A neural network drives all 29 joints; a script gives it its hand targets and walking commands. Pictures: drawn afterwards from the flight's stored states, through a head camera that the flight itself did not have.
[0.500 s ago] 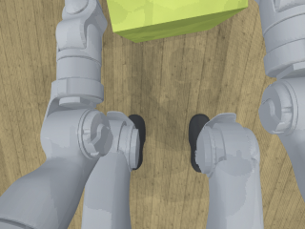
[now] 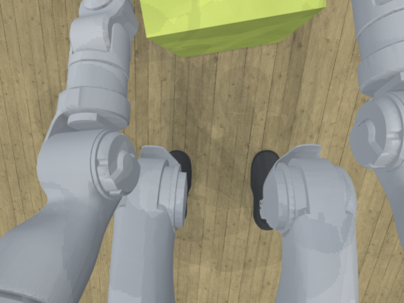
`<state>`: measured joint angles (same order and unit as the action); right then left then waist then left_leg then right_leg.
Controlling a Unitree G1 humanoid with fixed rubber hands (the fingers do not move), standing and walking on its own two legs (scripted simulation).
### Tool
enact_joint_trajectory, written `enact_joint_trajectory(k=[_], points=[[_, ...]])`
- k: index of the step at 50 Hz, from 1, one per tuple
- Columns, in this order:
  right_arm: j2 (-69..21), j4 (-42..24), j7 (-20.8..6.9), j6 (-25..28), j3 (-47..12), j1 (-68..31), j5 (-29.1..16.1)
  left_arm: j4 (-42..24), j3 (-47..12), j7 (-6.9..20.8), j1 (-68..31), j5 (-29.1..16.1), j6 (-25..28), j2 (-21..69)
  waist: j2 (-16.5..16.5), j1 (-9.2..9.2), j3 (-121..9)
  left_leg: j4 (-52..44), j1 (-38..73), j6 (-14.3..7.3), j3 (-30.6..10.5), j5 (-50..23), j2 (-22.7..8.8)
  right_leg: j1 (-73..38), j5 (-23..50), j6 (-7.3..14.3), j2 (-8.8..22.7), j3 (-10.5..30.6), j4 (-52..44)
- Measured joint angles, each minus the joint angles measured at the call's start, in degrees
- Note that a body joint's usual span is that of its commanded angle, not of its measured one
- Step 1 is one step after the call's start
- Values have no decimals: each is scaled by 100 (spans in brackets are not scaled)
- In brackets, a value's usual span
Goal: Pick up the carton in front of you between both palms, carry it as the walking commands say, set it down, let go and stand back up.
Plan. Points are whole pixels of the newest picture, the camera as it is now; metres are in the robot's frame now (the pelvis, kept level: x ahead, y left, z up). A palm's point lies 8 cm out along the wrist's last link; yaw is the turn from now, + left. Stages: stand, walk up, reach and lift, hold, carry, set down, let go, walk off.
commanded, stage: set down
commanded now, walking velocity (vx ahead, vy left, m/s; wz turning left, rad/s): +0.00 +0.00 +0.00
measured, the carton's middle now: out of the picture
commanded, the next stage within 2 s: let go in 1.86 s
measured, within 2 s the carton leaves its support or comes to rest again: neither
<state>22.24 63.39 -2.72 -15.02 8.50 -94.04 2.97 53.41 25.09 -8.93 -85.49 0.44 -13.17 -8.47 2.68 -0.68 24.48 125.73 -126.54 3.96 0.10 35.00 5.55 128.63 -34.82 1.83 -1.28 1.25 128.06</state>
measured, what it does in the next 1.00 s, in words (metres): stands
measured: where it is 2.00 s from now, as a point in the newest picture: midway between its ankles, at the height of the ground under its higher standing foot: (219, 201)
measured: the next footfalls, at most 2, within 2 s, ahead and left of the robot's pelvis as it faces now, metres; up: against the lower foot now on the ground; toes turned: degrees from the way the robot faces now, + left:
none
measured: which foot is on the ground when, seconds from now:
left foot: down 0.00-1.00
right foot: down 0.00-1.00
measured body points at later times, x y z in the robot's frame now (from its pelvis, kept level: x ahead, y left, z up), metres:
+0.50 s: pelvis +0.00 +0.00 -0.01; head +0.37 -0.05 +0.22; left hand +0.57 +0.13 -0.18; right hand +0.59 -0.19 -0.18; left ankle +0.11 +0.12 -0.33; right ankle +0.10 -0.11 -0.34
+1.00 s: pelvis +0.00 +0.00 +0.01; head +0.38 -0.03 +0.25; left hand +0.58 +0.16 -0.14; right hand +0.62 -0.22 -0.13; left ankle +0.11 +0.12 -0.33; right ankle +0.10 -0.11 -0.33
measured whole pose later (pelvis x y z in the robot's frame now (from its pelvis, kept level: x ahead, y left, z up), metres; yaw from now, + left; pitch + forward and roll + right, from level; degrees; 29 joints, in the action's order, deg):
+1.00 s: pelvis +0.00 +0.00 +0.01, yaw +0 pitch +35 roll +4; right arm 32.9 67.4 -0.9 -8.5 -0.7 -96.0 -10.1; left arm 51.8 13.0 -11.6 -84.0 -11.2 -8.8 -13.2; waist 1.9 -3.1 24.1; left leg 124.7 -124.0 3.1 0.9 36.1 5.0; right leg 126.1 -36.0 0.9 -1.7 2.1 127.0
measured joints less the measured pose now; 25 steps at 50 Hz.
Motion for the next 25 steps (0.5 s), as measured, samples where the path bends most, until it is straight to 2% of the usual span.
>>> enact_joint_trajectory(k=[17,25], points=[[-34,-299,-461,30,642,-5,505,187,325,607,-211,195,72,-144,57,28,431,113,206,35,25,12,43,-179,-34,60,33,15,173],[-13,-298,-597,83,737,-38,647,233,438,695,-278,295,68,-151,77,40,539,149,263,57,37,18,57,-231,-50,57,40,30,226]])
